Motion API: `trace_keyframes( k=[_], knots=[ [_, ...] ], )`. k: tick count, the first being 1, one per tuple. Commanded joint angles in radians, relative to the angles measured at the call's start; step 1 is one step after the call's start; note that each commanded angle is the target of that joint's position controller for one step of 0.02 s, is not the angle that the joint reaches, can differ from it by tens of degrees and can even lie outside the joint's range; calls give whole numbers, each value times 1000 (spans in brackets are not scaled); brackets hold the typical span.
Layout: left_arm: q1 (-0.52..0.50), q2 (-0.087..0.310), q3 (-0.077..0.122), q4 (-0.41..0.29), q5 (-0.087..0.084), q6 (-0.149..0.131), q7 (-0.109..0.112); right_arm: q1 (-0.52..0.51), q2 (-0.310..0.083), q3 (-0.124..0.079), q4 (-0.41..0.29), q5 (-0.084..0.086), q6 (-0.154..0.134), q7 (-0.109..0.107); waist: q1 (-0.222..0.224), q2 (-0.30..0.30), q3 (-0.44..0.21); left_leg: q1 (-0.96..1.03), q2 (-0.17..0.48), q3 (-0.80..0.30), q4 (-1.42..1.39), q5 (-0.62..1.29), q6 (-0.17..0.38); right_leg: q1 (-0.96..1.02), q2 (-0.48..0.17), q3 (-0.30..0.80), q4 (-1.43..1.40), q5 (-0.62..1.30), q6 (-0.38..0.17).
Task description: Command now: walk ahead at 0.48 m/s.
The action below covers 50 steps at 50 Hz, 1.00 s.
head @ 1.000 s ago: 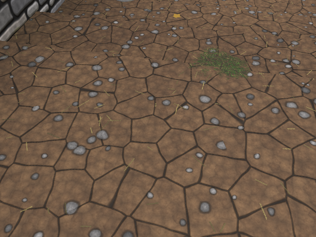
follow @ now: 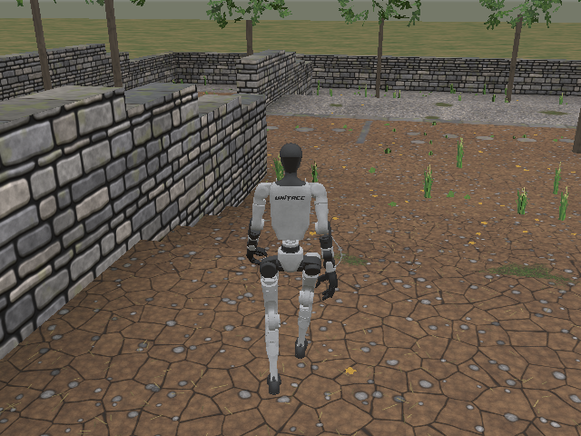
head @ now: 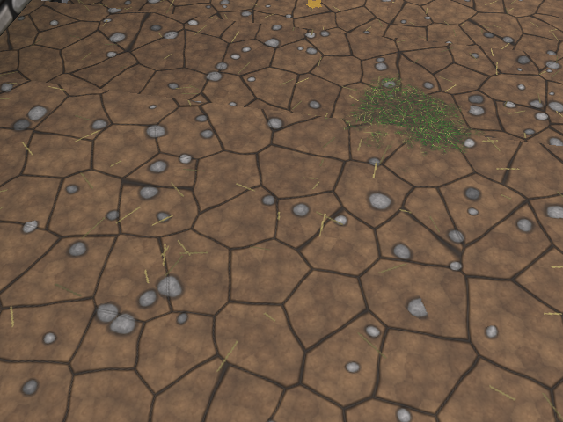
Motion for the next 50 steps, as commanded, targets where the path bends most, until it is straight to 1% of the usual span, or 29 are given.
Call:
trace_keyframes(
  k=[1, 2, 3, 4, 5, 7, 9, 11, 13, 16, 21, 23, 24, 25, 26, 27, 28, 29, 30, 31, 32, 33, 34, 36, 38, 42, 44, 47, 50],
  knots=[
    [501, 263, 83, 96, 14, 10, 10, 113, -52, -21, -68, 35, -5, 17, 145, -238, -354, -645, -68, -31, 922, -32, 22, 797, -461, 866, -265, -279, -234],
    [366, 225, 75, 76, -14, 13, 1, 19, -123, -35, -90, 9, 2, 15, 107, -87, -219, -741, 17, -110, 948, 53, 44, 665, -418, 808, -329, -403, -208],
    [278, 153, 55, 58, -20, 5, -2, -87, -131, -40, -121, 0, 0, 20, 91, -27, -95, -755, 59, -100, 900, 142, 46, 516, -389, 657, -353, -379, -180],
    [252, 102, 41, 66, -13, -5, -3, -119, -111, -40, -128, -1, -1, 23, 58, 26, -18, -715, 93, -96, 833, 185, 46, 390, -347, 551, -385, -249, -148],
    [264, 72, 30, 81, -9, -17, 2, -129, -100, -43, -132, -14, 9, 25, 30, 22, -6, -662, 117, -101, 777, 198, 39, 319, -306, 467, -392, -149, -121],
    [310, 58, 20, 110, -9, -34, 10, -95, -62, -38, -124, -25, 33, 35, -3, -11, -9, -599, 127, -85, 710, 204, 19, 263, -261, 360, -406, -10, -96],
    [359, 86, 21, 126, -11, -45, 13, -141, -67, -42, -144, -25, 49, 41, -10, -26, 4, -644, 136, -59, 654, 233, 3, 268, -240, 297, -419, 75, -91],
    [399, 105, 21, 132, -13, -45, 13, -244, -81, -43, -182, -25, 57, 46, 6, -32, 27, -726, 150, -33, 578, 305, -15, 296, -225, 257, -441, 112, -81],
    [441, 102, 16, 136, -16, -42, 12, -349, -89, -43, -218, -18, 58, 49, 31, -37, 42, -777, 151, -8, 474, 380, -29, 334, -207, 223, -445, 199, -62],
    [498, 94, 8, 145, -17, -42, 14, -470, -73, -32, -258, -6, 54, 53, 65, -53, 43, -755, 122, 33, 290, 466, -38, 380, -183, 174, -428, 328, -30],
    [577, 105, 5, 172, -5, -38, 27, -594, -79, -26, -302, -2, 45, 50, 101, -73, 45, -752, 75, 65, 125, 460, -5, 555, -223, 165, -376, 474, -36],
    [558, 117, 7, 174, 1, -36, 33, -577, -93, -32, -308, -2, 37, 46, 74, -80, 34, -699, 51, 69, 83, 389, 27, 605, -245, 154, -313, 624, -40],
    [540, 128, 10, 171, 2, -36, 35, -531, -105, -38, -297, -3, 32, 40, 47, -89, 9, -628, 25, 78, 68, 342, 46, 616, -250, 145, -251, 757, -34],
    [526, 139, 13, 171, 4, -35, 37, -440, -123, -49, -269, -4, 27, 33, 8, -96, -38, -527, -5, 82, 49, 305, 67, 624, -249, 140, -149, 862, -26],
    [505, 146, 15, 168, -1, -30, 35, -287, -143, -62, -218, -8, 19, 25, -58, -81, -112, -353, -22, 86, -19, 343, 90, 588, -228, 120, 19, 849, -13],
    [489, 133, 10, 149, -11, -32, 32, -118, -193, -82, -174, -29, 10, 14, -125, -53, -206, -92, 89, -27, -30, 334, 131, 407, -199, 104, 249, 613, 0],
    [587, 31, -11, 117, -53, -31, 18, 0, -306, -113, -165, -55, 12, 10, -99, 154, -364, 231, 415, -498, -60, 262, 272, 50, -44, 38, 666, 17, 49],
    [572, 102, 13, 130, -35, -26, 18, -56, -275, -110, -163, -17, 28, 25, -79, 100, -372, 208, 460, -733, -191, 226, 311, -98, 26, 157, 821, -394, 40],
    [467, 118, 22, 95, -19, -24, 19, -179, -230, -96, -178, 4, 30, 29, -31, 53, -187, 48, 413, -563, -223, 156, 267, -169, -46, 191, 813, -306, 31],
    [404, 108, 21, 77, -13, -29, 14, -252, -163, -79, -190, 5, 23, 34, -9, 15, -90, -96, 371, -450, -271, 204, 232, -156, -81, 190, 752, -232, 32],
    [389, 90, 23, 78, -8, -23, 11, -275, -124, -67, -184, 1, 16, 33, 24, 8, -37, -194, 320, -357, -300, 272, 189, -114, -109, 186, 690, -197, 35],
    [405, 72, 22, 80, 7, -9, 6, -268, -92, -55, -167, 4, 9, 28, 54, 24, -17, -266, 278, -282, -320, 332, 157, -60, -127, 183, 640, -180, 47],
    [426, 49, 19, 88, 12, 4, -1, -247, -84, -51, -154, 3, 2, 24, 69, 35, -21, -293, 258, -237, -329, 374, 146, -27, -131, 175, 613, -170, 58],
    [402, 44, 21, 74, 16, 19, -11, -191, -116, -55, -131, 5, -12, 21, 80, 40, -16, -300, 239, -185, -341, 475, 149, -47, -136, 151, 576, -143, 75],
    [314, 56, 23, 40, 15, 29, -16, -157, -144, -58, -123, 5, -15, 21, 72, 45, 7, -289, 227, -151, -366, 497, 148, -120, -153, 131, 513, -75, 93],
    [126, 62, 17, -27, 3, 29, -19, -88, -136, -48, -113, 6, -12, 23, 29, 52, 35, -234, 195, -95, -374, 604, 127, -180, -152, 91, 297, 57, 116],
    [70, 48, 7, -43, -5, 27, -21, -57, -146, -48, -107, 4, -15, 20, 10, 62, 31, -187, 195, -52, -372, 653, 111, -161, -131, 69, 196, 104, 108],
    [-3, 50, 3, -68, -8, 24, -21, -8, -145, -47, -88, -4, -16, 11, -13, 65, 44, -93, 228, -7, -365, 701, 104, -159, -103, 55, 105, 112, 77],
    [-14, 62, 8, -85, -2, 16, -21, -10, -151, -48, -80, -11, -12, -4, 3, 64, 46, 3, 266, 40, -293, 863, 94, -130, -72, 42, 43, 32, 28]
  ],
)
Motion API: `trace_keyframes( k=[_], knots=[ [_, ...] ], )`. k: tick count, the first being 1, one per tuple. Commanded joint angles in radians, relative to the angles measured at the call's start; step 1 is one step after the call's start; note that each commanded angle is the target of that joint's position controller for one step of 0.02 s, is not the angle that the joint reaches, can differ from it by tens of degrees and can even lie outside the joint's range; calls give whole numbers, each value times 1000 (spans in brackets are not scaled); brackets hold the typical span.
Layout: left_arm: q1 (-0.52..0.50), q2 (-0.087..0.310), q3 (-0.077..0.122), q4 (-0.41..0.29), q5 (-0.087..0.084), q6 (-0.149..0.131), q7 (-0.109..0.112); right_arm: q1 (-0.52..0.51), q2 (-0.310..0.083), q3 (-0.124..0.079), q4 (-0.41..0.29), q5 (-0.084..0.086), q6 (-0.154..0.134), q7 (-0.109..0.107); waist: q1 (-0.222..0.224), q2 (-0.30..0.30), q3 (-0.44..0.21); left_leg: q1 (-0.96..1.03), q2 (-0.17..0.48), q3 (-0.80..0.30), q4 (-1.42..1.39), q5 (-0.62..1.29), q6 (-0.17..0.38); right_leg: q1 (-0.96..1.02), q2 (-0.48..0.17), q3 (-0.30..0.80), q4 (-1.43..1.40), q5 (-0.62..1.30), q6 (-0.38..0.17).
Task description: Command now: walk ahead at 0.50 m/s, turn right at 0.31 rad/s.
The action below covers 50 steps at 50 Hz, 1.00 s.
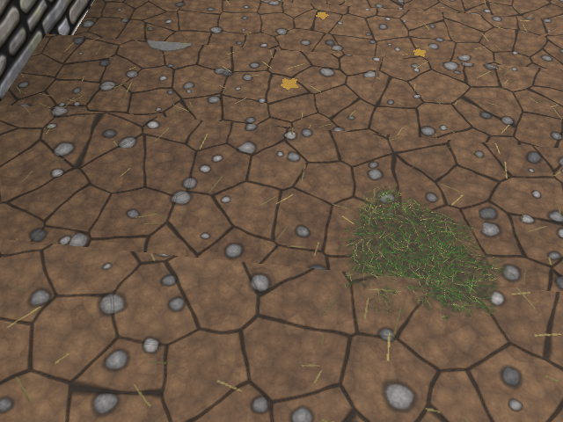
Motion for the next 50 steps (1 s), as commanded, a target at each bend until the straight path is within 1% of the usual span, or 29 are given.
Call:
trace_keyframes(
  k=[1, 3, 4, 5, 6, 7, 8, 9, 10, 11, 12, 14, 17, 21, 27, 29, 30, 31, 32, 33, 34, 35, 36, 37, 39, 40, 43, 46, 50],
  knots=[
    [-43, 62, 15, -67, 4, -20, 3, 43, -139, -24, -15, -6, -5, -18, 36, 103, 43, 18, 316, -26, 94, 840, 82, 40, 54, -38, -50, -81, -55],
    [111, 91, 35, -23, 9, -28, 11, 18, -167, -32, -22, -9, 5, -23, 102, 115, -52, 38, 314, 8, 336, 1076, 68, 208, 127, -74, -78, -157, -102],
    [257, 113, 50, 24, 17, -35, 15, 4, -177, -34, -32, -2, 13, -23, 166, 99, -125, -38, 295, 37, 541, 1003, 48, 394, 139, -59, -144, -115, -131],
    [407, 195, 77, 50, 35, -36, 22, -12, -164, -28, -72, 6, 11, -19, 222, 25, -227, -260, 262, 56, 842, 687, 24, 641, -38, 173, -156, -147, -194],
    [415, 283, 100, 47, 31, -27, 23, 64, -84, -18, -112, 29, 6, 4, 148, -213, -310, -672, 25, 23, 1223, -199, -23, 903, -306, 727, -264, -109, -372],
    [373, 255, 95, 46, -7, -14, 16, -44, -153, -34, -131, 8, 1, 6, 147, -49, -276, -793, 64, -166, 1275, -178, -8, 876, -273, 760, -329, -154, -343],
    [289, 222, 85, 30, -12, -10, 18, -132, -152, -33, -172, 13, -13, 11, 122, -24, -139, -843, 113, -167, 1232, -78, -5, 743, -252, 614, -349, -111, -309],
    [248, 172, 74, 24, -8, -12, 18, -153, -149, -33, -177, 11, -19, 10, 91, 54, -77, -802, 145, -164, 1155, -19, -11, 627, -212, 530, -374, 4, -271],
    [229, 147, 66, 21, -13, -16, 23, -158, -139, -34, -182, -3, -8, 8, 58, 67, -44, -754, 164, -166, 1099, -7, -24, 538, -168, 458, -384, 92, -244],
    [222, 124, 58, 22, -18, -22, 29, -140, -125, -32, -187, -16, 12, 10, 29, 48, -47, -698, 177, -168, 1050, -4, -42, 476, -130, 403, -396, 138, -224],
    [236, 126, 56, 23, -21, -30, 31, -139, -116, -32, -194, -22, 31, 12, 20, 35, -51, -674, 178, -164, 1015, -10, -58, 450, -112, 379, -402, 168, -220],
    [274, 162, 63, 25, -23, -39, 34, -168, -106, -30, -215, -26, 55, 19, 18, 23, -44, -687, 179, -143, 946, 9, -85, 420, -84, 348, -418, 188, -220],
    [335, 181, 67, 15, -21, -35, 39, -313, -116, -29, -279, -23, 68, 20, 54, -4, -7, -767, 181, -122, 820, 120, -118, 421, -58, 349, -440, 180, -194],
    [418, 185, 67, 6, -21, -26, 41, -449, -122, -23, -342, -17, 71, 24, 106, -24, -14, -825, 156, -126, 680, 242, -125, 515, -43, 367, -404, 251, -149],
    [481, 202, 70, -19, -3, -19, 52, -596, -131, -5, -428, -4, 57, 30, 152, -50, -7, -825, 100, -129, 508, 231, -97, 646, -63, 434, -313, 350, -157],
    [444, 220, 75, -40, -1, -17, 59, -556, -153, -8, -438, 2, 46, 29, 117, -59, -11, -707, 81, -141, 425, 193, -72, 627, -69, 459, -272, 378, -131],
    [398, 237, 79, -57, -1, -17, 59, -480, -169, -13, -421, 3, 41, 24, 75, -62, -32, -572, 57, -135, 381, 153, -54, 578, -55, 450, -222, 452, -105],
    [373, 249, 82, -68, -4, -22, 54, -363, -197, -26, -389, 4, 34, 14, 26, -51, -87, -406, 30, -123, 352, 146, -35, 544, -27, 443, -115, 526, -83],
    [348, 245, 81, -79, -17, -29, 43, -214, -230, -39, -359, -4, 20, 1, -54, 0, -170, -185, 85, -165, 299, 179, -4, 458, 34, 397, 84, 461, -58],
    [369, 161, 59, -119, -27, -38, 37, -45, -311, -57, -356, -24, 16, -17, -95, 127, -343, 60, 349, -423, 292, 7, 41, 319, 96, 313, 381, 85, -38],
    [493, 122, 54, -147, -46, -32, 37, -107, -371, -68, -369, -32, 31, -14, 14, 342, -394, 177, 547, -879, 154, -6, 145, 37, 228, 225, 594, -559, -14],
    [480, 193, 60, -113, -5, -13, 45, -166, -280, -60, -378, -13, 45, -7, 34, 189, -270, 53, 523, -883, 150, -141, 156, -50, 125, 214, 693, -475, -18],
    [396, 195, 62, -118, 7, -6, 35, -227, -188, -37, -389, -7, 48, -3, 34, 76, -133, -91, 466, -703, 128, -124, 137, -55, 92, 194, 681, -380, -10],
    [352, 174, 59, -129, 6, -2, 27, -248, -156, -27, -382, -12, 44, 2, 43, 44, -66, -189, 411, -554, 100, -14, 115, -36, 64, 185, 637, -328, -2],
    [348, 161, 58, -138, 14, 23, 7, -225, -154, -25, -357, -8, 29, 1, 66, 123, -38, -279, 344, -377, 67, 153, 81, 12, 28, 169, 586, -302, 11],
    [346, 157, 57, -146, 14, 34, 2, -204, -163, -28, -346, -2, 16, 4, 73, 136, -44, -289, 341, -335, 62, 244, 80, 21, 29, 161, 582, -291, 13],
    [273, 150, 54, -186, 10, 52, -9, -160, -177, -36, -327, 10, -4, 13, 72, 122, -46, -258, 345, -228, 40, 377, 87, -54, 18, 159, 553, -215, 21],
    [172, 140, 47, -228, 7, 54, -16, -118, -187, -39, -308, 10, 1, 14, 56, 115, -19, -224, 336, -137, 29, 435, 86, -137, 8, 148, 463, -106, 32],
    [50, 107, 26, -269, 11, 44, -31, -87, -193, -40, -292, 15, 8, 11, 26, 115, 11, -221, 312, -22, 37, 449, 62, -86, 5, 68, 224, 29, 22]
  ],
)
Over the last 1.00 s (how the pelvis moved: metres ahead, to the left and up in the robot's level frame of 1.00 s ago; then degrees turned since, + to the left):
0.56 0.01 0.02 -3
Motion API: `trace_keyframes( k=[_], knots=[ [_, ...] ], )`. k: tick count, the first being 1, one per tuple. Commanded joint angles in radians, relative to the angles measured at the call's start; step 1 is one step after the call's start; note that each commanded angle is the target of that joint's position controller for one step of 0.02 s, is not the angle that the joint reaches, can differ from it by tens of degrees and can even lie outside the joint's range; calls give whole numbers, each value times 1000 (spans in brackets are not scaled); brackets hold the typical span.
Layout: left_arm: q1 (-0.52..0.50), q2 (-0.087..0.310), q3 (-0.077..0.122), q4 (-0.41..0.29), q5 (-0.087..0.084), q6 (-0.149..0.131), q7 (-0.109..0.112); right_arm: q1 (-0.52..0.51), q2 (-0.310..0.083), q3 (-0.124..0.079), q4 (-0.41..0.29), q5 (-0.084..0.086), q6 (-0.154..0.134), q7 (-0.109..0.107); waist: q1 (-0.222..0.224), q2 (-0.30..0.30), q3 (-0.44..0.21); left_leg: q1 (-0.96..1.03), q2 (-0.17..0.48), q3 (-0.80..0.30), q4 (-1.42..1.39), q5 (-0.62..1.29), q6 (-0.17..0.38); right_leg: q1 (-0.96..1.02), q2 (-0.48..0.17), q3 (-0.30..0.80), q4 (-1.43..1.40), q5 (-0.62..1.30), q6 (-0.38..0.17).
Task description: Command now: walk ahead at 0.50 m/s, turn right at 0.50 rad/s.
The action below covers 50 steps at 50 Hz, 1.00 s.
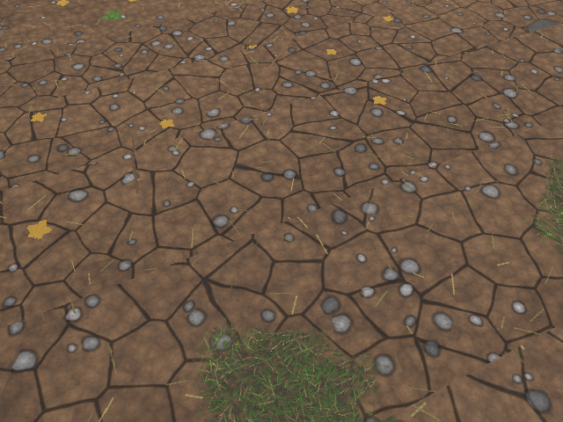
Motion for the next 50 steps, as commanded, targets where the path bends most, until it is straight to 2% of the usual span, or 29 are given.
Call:
trace_keyframes(
  k=[1, 6, 8, 9, 10, 11, 12, 13, 15, 16, 21, 22, 25, 26, 29, 30, 32, 36, 39, 41, 42, 43, 44, 45, 46, 47, 48, 49, 50],
  knots=[
    [-103, -8, -19, -95, 5, -17, -14, -1, -110, -18, -53, 5, -14, -2, -3, 128, 49, -48, 250, -85, -110, 401, 98, 36, -3, -61, -169, 77, -13],
    [-149, 16, -18, -123, 13, -40, -6, 78, -162, -21, 10, 8, 16, -8, 2, 136, 81, 84, 286, -112, -65, 605, 116, 147, 37, -120, -392, -87, -63],
    [1, 30, -8, -74, 21, -57, 8, 65, -179, -17, 22, 9, 29, -8, 80, 140, -16, 114, 259, -103, 138, 853, 89, 359, 87, -130, -480, -107, -91],
    [169, 66, 7, -20, 38, -70, 20, 58, -160, -9, 15, 17, 30, -6, 151, 104, -136, 0, 222, -79, 335, 748, 67, 625, 46, -81, -495, -41, -120],
    [307, 169, 34, -7, 55, -75, 44, 76, -81, 15, -45, 42, 24, 0, 189, -61, -318, -311, 127, -46, 677, 327, 28, 977, -233, 246, -504, -122, -201],
    [311, 211, 45, -8, 15, -67, 52, 125, -72, 11, -55, 29, 29, -2, 163, -148, -409, -512, -13, -134, 910, -314, 17, 1054, -421, 547, -606, -45, -259],
    [263, 170, 34, 1, -11, -62, 56, 34, -141, -18, -48, 16, 39, -10, 160, -19, -277, -564, 29, -253, 938, -239, 29, 931, -364, 421, -614, 14, -218],
    [195, 114, 16, 10, -13, -67, 55, 11, -113, -13, -54, 23, 36, -8, 113, -27, -136, -548, 62, -251, 890, -169, 30, 782, -320, 267, -656, 106, -177],
    [117, 37, -6, 18, -20, -80, 53, 48, -82, -13, -24, 5, 59, -4, 46, -57, -34, -455, 103, -246, 791, -92, 17, 604, -239, 106, -734, 134, -105],
    [108, 24, -7, 25, -21, -88, 51, 77, -76, -16, -10, -8, 77, 3, 27, -66, -31, -410, 106, -249, 786, -67, 8, 558, -222, 64, -760, 112, -96],
    [154, 68, 12, 76, -16, -106, 66, -25, -56, -22, -52, -17, 118, 30, 20, -33, 4, -517, 101, -219, 792, 89, -19, 555, -210, -72, -785, 252, -126],
    [173, 86, 18, 86, 1, -115, 65, -33, -67, -26, -52, -23, 124, 29, 30, -45, -6, -541, 99, -211, 836, 179, -8, 573, -228, -84, -748, 249, -146],
    [210, 72, 11, 108, -7, -126, 61, -147, -102, -45, -95, -14, 124, 31, 43, -14, 45, -661, 80, -213, 788, 283, 2, 591, -219, -101, -734, 135, -139],
    [244, 73, 13, 137, -14, -137, 65, -194, -104, -54, -105, -23, 121, 36, 50, -22, 75, -741, 90, -279, 748, 308, 5, 657, -249, -71, -723, 48, -118],
    [301, 84, 17, 172, -10, -148, 72, -243, -96, -61, -111, -31, 118, 40, 71, -36, 96, -850, 88, -293, 709, 348, 15, 755, -289, -81, -680, 21, -109],
    [262, 89, 17, 168, -2, -154, 73, -254, -96, -62, -123, -17, 114, 46, 51, -10, 128, -796, 90, -274, 600, 410, 10, 667, -267, -126, -695, -45, -101],
    [265, 81, 14, 191, 6, -166, 78, -314, -105, -66, -140, -27, 116, 60, 55, -4, 126, -765, 96, -268, 548, 567, 12, 648, -279, -146, -628, -117, -82],
    [346, 78, 11, 209, 29, -162, 85, -441, -65, -47, -158, -28, 102, 74, 144, 27, 153, -741, 89, -198, 380, 698, 28, 663, -282, -208, -481, -227, -31],
    [366, 70, 5, 217, 28, -148, 106, -522, -34, -27, -169, -29, 90, 95, 192, 39, 198, -656, 83, -135, 217, 762, 31, 644, -278, -240, -396, -245, -14],
    [374, 50, -6, 230, 18, -120, 120, -492, -22, -19, -139, -29, 88, 84, 185, 47, 193, -571, 89, -104, 135, 810, 50, 650, -279, -285, -276, -153, -1],
    [379, 40, -11, 236, 11, -108, 121, -428, -21, -17, -97, -35, 87, 73, 164, 54, 155, -464, 78, -88, 102, 833, 59, 641, -260, -307, -162, -94, -1],
    [383, 50, -14, 238, 1, -98, 116, -288, -38, -25, -45, -47, 84, 56, 102, 41, 75, -321, 53, -62, 82, 829, 71, 664, -246, -311, 22, 57, -12],
    [375, 73, -7, 239, -10, -83, 112, -109, -83, -44, 31, -51, 81, 37, 24, 24, -25, -125, 29, -48, 92, 793, 90, 639, -244, -298, 255, 182, -21],
    [328, 106, 11, 237, -46, -76, 100, 62, -141, -71, 100, -60, 80, 23, -100, 91, -137, 204, 39, -76, 37, 814, 107, 471, -176, -309, 591, 76, -7],
    [407, 53, 13, 225, -69, -83, 83, 101, -296, -104, 136, -79, 75, 25, -60, 377, -163, 580, 161, -154, 299, 1382, 195, -9, -3, -307, 1138, -852, 46],
    [364, 60, -1, 161, -73, -91, 86, 163, -368, -116, 91, -16, 67, 26, -96, 314, -405, 847, 369, -408, 501, 1615, 320, -274, -44, -100, 1236, -809, 60],
    [255, 76, -5, 124, -52, -93, 87, 151, -305, -104, 62, 7, 77, 12, -130, 85, -448, 746, 405, -484, 371, 1288, 335, -298, -90, -44, 1081, -673, 65],
    [209, 68, -9, 118, -17, -86, 90, 96, -226, -78, 58, 6, 88, -7, -91, -8, -361, 592, 381, -503, 280, 996, 307, -304, -111, -40, 956, -590, 68],
    [211, 19, -24, 102, 3, -81, 83, 70, -233, -76, 62, -20, 96, -32, -52, 76, -327, 465, 441, -667, 162, 552, 382, -372, -81, -46, 1017, -536, 61]
  ],
)
Over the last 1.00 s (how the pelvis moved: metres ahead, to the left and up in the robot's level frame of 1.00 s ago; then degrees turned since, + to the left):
0.53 -0.09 0.01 -33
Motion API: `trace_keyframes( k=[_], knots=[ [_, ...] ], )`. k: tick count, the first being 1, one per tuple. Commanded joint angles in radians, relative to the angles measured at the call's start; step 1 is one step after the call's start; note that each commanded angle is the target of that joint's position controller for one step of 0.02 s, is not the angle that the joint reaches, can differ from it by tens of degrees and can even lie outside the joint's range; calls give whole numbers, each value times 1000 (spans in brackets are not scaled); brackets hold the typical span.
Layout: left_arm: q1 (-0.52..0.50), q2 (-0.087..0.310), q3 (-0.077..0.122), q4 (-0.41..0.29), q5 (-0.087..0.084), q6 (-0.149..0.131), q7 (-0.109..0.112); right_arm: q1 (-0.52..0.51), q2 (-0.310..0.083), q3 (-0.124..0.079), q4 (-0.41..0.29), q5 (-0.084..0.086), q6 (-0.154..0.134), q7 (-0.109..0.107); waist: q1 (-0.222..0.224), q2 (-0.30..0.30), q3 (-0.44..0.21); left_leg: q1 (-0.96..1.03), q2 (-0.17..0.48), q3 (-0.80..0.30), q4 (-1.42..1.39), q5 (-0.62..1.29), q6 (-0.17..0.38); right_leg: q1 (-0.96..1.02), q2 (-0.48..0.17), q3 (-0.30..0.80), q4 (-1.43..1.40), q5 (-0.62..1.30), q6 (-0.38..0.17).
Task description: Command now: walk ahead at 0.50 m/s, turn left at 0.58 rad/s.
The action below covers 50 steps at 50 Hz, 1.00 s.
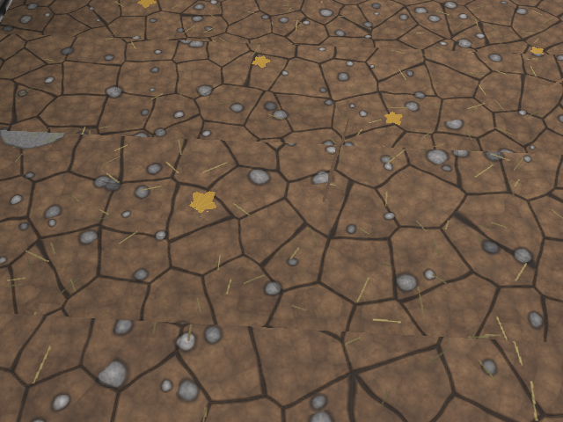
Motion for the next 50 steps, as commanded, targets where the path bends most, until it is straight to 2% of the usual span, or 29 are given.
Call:
trace_keyframes(
  k=[1, 2, 3, 4, 5, 7, 9, 12, 14, 15, 16, 17, 18, 19, 20, 21, 22, 26, 31, 33, 37, 39, 40, 41, 42, 43, 45, 47, 50],
  knots=[
    [-5, 87, 0, -118, 71, -1, -12, 325, -180, -40, -1, 7, 3, -51, -123, -36, -375, 617, 489, -626, -177, 195, 309, -564, -26, 49, -14, 138, -12],
    [-26, 109, 10, -126, 64, 12, -13, 216, -129, -14, -20, 15, -20, -36, -58, -62, -262, 349, 440, -545, -238, 25, 260, -448, -44, 90, -281, 318, -12],
    [-124, 87, 5, -168, 38, 25, -18, 146, -148, -13, -21, 17, -38, -33, -8, -29, -103, 50, 357, -470, -344, 53, 235, -300, -43, 76, -566, 411, 22],
    [-148, 77, 2, -180, 51, 28, -25, 126, -172, -20, -24, 13, -50, -33, -2, 1, -75, -48, 293, -421, -346, 129, 227, -187, -30, 64, -699, 489, 34],
    [-129, 63, -4, -167, 54, 27, -29, 126, -167, -19, -24, 11, -55, -34, 3, 30, -106, -50, 261, -384, -318, 252, 222, -126, -15, 52, -776, 530, 43],
    [-114, 54, -10, -157, 30, 14, -36, 129, -137, -20, -35, 16, -55, -18, -6, 77, -137, -11, 227, -317, -272, 367, 196, -50, -1, 58, -957, 660, 33],
    [-180, 54, -10, -166, 19, 3, -42, 193, -128, -20, -25, 30, -53, -1, -47, 82, -145, 45, 210, -313, -270, 289, 168, 7, 33, 38, -1079, 723, 8],
    [-287, 64, 0, -202, 22, 5, -53, 277, -134, -21, -16, 25, -39, 9, -97, 65, -89, 111, 237, -391, -269, 73, 149, 5, 66, 18, -1181, 623, -19],
    [-269, 71, 9, -204, 22, 1, -57, 298, -148, -24, -18, 14, -29, 7, -85, 67, -59, 134, 245, -428, -234, -35, 133, 54, 90, 7, -1266, 508, -35],
    [-204, 68, 13, -183, 29, -9, -57, 298, -145, -23, -18, 13, -27, 0, -51, 49, -55, 113, 222, -417, -178, -60, 114, 144, 110, -5, -1330, 485, -45],
    [-72, 96, 26, -144, 40, -25, -53, 292, -112, -13, -24, 8, -33, -5, 6, -6, -87, 60, 160, -364, -8, 1, 85, 293, 93, 63, -1393, 418, -73],
    [73, 192, 48, -123, 55, -43, -42, 284, -30, 6, -60, 24, -45, -4, 52, -195, -175, -90, 29, -201, 341, -56, 31, 479, -147, 394, -1543, 237, -149],
    [134, 263, 71, -83, 35, -28, -41, 325, -56, -5, -76, 17, -46, -2, 24, -332, -195, -310, -74, -148, 523, -372, 15, 547, -286, 775, -1695, 111, -233],
    [68, 181, 53, -99, 19, -16, -41, 276, -110, -16, -63, -7, -37, -3, 5, -118, -89, -382, -9, -227, 620, -322, 23, 487, -256, 704, -1674, 6, -232],
    [-3, 129, 39, -112, 19, -14, -43, 227, -96, -16, -67, -4, -36, 7, -13, -55, -32, -378, 23, -235, 609, -230, 18, 400, -204, 568, -1669, 72, -213],
    [-60, 100, 31, -118, 20, -16, -44, 223, -82, -13, -68, 8, -33, 15, -42, -64, -25, -333, 50, -230, 563, -166, 5, 348, -153, 453, -1685, 197, -186],
    [-80, 83, 26, -113, 17, -23, -40, 231, -79, -13, -64, 1, -27, 18, -65, -98, -27, -291, 69, -225, 519, -121, -15, 316, -117, 366, -1696, 326, -170],
    [-9, 93, 32, -57, 1, -51, -44, 187, -69, -5, -62, -5, -9, 14, -76, -97, -78, -238, 86, -165, 452, -2, -67, 316, -80, 186, -1691, 811, -191],
    [39, 111, 33, -22, -13, -43, -37, -31, -34, 25, -122, 2, -18, 20, -31, -88, -69, -173, 110, -69, 147, 186, -88, 316, -34, 80, -1712, 867, -187],
    [60, 124, 32, -5, -5, -40, -37, -90, -32, 31, -140, 7, -22, 26, -17, -103, -49, -135, 104, -49, 66, 186, -80, 325, -33, 67, -1722, 831, -186],
    [57, 140, 37, 11, 12, -27, -31, -50, -63, 28, -131, 1, -24, 16, -51, -94, -44, -3, 92, -39, 32, 78, -42, 344, -76, 54, -1670, 942, -178],
    [37, 151, 38, 19, 15, -16, -29, 123, -80, 15, -70, -4, -36, 11, -130, -65, -96, 185, 50, -31, -67, 34, -9, 373, -57, 26, -1474, 1113, -151],
    [46, 123, 29, 14, 16, -10, -30, 285, -120, 0, -19, -19, -52, 7, -185, 14, -193, 386, 96, -97, -112, 41, 27, 301, -4, -21, -1236, 1043, -129],
    [163, 30, 6, -15, -12, -9, -38, 402, -225, -27, -11, -30, -59, -5, -167, 240, -365, 705, 389, -501, -158, -41, 137, 17, 114, -75, -843, 570, -87],
    [186, 80, 24, 14, 2, -6, -38, 383, -217, -31, -6, 21, -45, -2, -160, 277, -391, 711, 457, -764, -283, -88, 203, -167, 215, 25, -681, 171, -90],
    [89, 144, 46, 0, 14, -2, -39, 296, -172, -20, -13, 30, -44, 3, -132, 156, -224, 583, 406, -600, -284, -88, 189, -232, 146, 99, -647, 244, -105],
    [17, 115, 44, -8, 3, -1, -48, 181, -90, 3, -29, 15, -52, 9, -79, 97, -96, 358, 336, -396, -341, 124, 139, -153, 80, 112, -746, 376, -105],
    [5, 96, 43, 0, 21, 30, -50, 176, -61, 11, -20, 22, -62, -1, -53, 112, -74, 297, 287, -320, -394, 146, 102, -100, 61, 105, -819, 421, -78],
    [-25, 71, 44, -4, 44, 56, -63, 253, -105, 0, 19, 30, -70, -17, -44, 56, -78, 323, 280, -275, -420, 271, 126, -143, 64, 68, -851, 485, -43]
  ],
)
Over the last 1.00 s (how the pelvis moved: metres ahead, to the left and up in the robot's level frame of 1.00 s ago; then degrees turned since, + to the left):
0.49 0.09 -0.19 24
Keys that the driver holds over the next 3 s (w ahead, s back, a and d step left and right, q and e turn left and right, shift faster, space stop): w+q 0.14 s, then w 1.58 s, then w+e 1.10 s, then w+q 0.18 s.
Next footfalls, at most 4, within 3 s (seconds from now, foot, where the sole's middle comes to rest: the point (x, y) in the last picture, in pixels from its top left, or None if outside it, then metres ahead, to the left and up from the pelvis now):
0.32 right None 0.30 -0.13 -0.76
0.80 left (256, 373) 0.50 0.12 -0.76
1.50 right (298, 240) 0.96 0.04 -0.93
1.92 left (226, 198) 1.11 0.28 -0.93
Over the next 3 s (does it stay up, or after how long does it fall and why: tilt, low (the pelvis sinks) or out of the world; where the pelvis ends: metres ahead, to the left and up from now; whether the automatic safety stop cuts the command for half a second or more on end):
stays up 1.56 0.12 -0.30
